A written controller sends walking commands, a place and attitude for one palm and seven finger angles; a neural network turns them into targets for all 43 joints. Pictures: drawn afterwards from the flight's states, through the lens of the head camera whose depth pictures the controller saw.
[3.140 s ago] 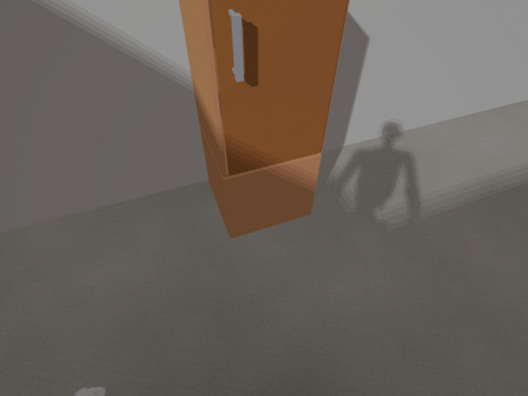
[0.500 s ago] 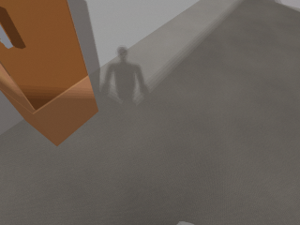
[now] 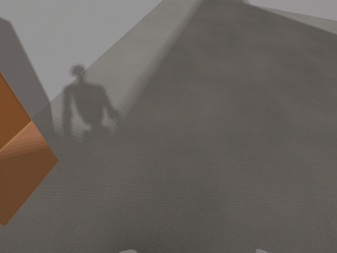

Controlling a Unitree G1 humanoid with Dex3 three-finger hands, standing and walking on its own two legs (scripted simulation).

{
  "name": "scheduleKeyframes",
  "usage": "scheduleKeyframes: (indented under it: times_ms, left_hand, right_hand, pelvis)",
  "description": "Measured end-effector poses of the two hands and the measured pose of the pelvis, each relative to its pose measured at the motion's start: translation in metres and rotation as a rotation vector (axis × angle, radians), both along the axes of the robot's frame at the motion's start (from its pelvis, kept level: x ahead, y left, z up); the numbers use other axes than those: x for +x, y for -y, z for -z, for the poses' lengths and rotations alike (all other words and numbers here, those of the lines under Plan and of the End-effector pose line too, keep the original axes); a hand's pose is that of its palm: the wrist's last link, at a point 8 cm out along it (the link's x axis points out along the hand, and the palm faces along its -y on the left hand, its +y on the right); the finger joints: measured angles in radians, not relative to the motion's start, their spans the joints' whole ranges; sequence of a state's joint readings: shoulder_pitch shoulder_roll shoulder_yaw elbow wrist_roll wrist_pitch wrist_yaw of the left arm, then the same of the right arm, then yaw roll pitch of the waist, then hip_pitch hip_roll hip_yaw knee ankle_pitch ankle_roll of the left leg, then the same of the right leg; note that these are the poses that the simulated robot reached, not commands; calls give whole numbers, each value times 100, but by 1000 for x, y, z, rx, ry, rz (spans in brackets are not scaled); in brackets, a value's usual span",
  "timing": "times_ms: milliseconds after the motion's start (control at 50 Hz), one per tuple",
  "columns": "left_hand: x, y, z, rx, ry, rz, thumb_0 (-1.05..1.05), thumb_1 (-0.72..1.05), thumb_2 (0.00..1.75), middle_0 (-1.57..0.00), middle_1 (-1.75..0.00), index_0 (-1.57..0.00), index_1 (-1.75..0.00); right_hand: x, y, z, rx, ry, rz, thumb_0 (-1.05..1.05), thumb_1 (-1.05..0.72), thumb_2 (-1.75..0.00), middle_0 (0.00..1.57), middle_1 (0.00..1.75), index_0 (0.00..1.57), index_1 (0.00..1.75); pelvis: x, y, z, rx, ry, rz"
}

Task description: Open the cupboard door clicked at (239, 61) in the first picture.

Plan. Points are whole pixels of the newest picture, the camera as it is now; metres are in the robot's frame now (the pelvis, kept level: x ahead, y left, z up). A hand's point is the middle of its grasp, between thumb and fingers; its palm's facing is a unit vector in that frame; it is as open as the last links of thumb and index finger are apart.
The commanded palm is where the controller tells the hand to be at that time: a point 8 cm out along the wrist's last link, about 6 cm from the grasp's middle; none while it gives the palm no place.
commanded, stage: walk to a spot facing it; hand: left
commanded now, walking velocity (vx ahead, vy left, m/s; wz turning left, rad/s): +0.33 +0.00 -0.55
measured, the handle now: out of the picture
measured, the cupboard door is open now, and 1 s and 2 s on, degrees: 0 0 0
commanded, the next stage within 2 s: turn to face it in 0.62 s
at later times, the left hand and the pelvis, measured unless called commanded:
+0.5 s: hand (150, 171) +0.39 +0.09 -0.15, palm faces -0.37 -0.91 -0.17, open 7.4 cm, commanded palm none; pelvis +0.20 -0.03 +0.00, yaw -18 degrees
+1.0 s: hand (152, 152) +0.49 +0.09 -0.18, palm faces -0.25 -0.95 -0.18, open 7.3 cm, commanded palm none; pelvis +0.39 -0.08 +0.00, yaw -19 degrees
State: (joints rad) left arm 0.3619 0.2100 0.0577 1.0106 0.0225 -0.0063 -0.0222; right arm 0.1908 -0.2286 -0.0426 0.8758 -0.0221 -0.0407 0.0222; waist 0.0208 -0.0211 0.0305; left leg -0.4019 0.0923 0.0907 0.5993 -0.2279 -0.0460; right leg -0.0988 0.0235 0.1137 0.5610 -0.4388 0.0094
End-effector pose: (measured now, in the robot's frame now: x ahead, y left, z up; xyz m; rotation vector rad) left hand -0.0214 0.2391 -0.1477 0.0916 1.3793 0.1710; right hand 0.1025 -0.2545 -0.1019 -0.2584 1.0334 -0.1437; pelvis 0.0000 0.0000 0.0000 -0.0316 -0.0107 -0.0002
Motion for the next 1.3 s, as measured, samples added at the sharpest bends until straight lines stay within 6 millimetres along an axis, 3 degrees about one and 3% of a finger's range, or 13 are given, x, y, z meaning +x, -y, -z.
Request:
scheduleKeyframes:
  times_ms: [60, 140, 260, 420, 540, 580, 640, 760, 840, 920, 980, 1060, 1300]
  left_hand:
    - [34, -19, 5, 4, -17, 42, 1, 91, 90, -20, -30, -21, -30]
    - [102, -32, -11, 10, 53, 105, 1, 91, 90, -20, -30, -20, -30]
    - [209, -21, -32, 10, 157, 207, 1, 91, 90, -20, -30, -20, -30]
    - [351, 50, -33, -20, 219, 410, 1, 91, 90, -20, -30, -20, -30]
    - [450, 124, -19, -40, 338, 518, 1, 91, 90, -20, -30, -20, -30]
    - [462, 136, -20, -44, 350, 512, 1, 91, 90, -20, -30, -20, -30]
    - [467, 142, -26, -32, 306, 507, 0, 91, 90, -20, -30, -20, -30]
    - [479, 126, -34, 26, 217, 485, -1, 94, 90, -21, -30, -21, -30]
    - [492, 114, -28, 34, 176, 454, -1, 93, 90, -20, -30, -21, -30]
    - [506, 103, -9, 15, 146, 386, 0, 92, 90, -20, -30, -20, -30]
    - [513, 98, 2, 9, 110, 346, 0, 92, 90, -20, -30, -20, -30]
    - [520, 99, -4, 2, 75, 320, 1, 91, 90, -20, -30, -20, -30]
    - [554, 118, -28, 51, 149, 237, 1, 91, 90, -20, -30, -20, -30]
  right_hand:
    - [3, -15, 1, -2, 10, 46, 0, -91, -90, 20, 30, 20, 30]
    - [-18, -33, 0, 28, -86, 136, 0, -91, -90, 20, 30, 20, 30]
    - [-57, -52, 6, 86, -260, 292, 0, -91, -90, 20, 30, 20, 30]
    - [-88, -62, 15, 168, -454, 490, 1, -91, -90, 20, 30, 20, 30]
    - [-71, -41, 34, 227, -559, 579, 1, -91, -90, 20, 30, 20, 30]
    - [-45, -22, 37, 216, -532, 585, 1, -91, -90, 20, 30, 20, 30]
    - [17, 14, 34, 171, -408, 565, 1, -91, -90, 20, 30, 20, 30]
    - [152, 71, 15, 99, -115, 505, 1, -91, -90, 20, 29, 20, 30]
    - [223, 84, 5, 79, -22, 448, 0, -91, -90, 20, 29, 20, 30]
    - [275, 80, 9, 58, -18, 382, 0, -91, -90, 20, 29, 20, 30]
    - [297, 70, 13, 58, -54, 348, 0, -91, -90, 20, 29, 20, 30]
    - [304, 60, 13, 77, -121, 344, 0, -92, -90, 20, 30, 20, 30]
    - [302, 95, 18, 86, -246, 315, 0, -92, -90, 20, 30, 20, 30]
  pelvis:
    - [19, -11, 2, 8, 14, 51]
    - [47, -17, -12, 11, 10, 97]
    - [91, -20, -22, 21, -7, 169]
    - [157, 5, -15, 39, -11, 267]
    - [213, 51, 9, 39, -10, 325]
    - [227, 61, 8, 36, 1, 337]
    - [249, 71, -3, 30, 5, 361]
    - [294, 81, -15, 24, -10, 399]
    - [329, 82, -15, 5, -4, 390]
    - [369, 79, -4, -23, 10, 350]
    - [388, 77, 0, -1, 15, 331]
    - [402, 75, -8, 4, -1, 299]
    - [418, 102, -15, 18, -34, 173]
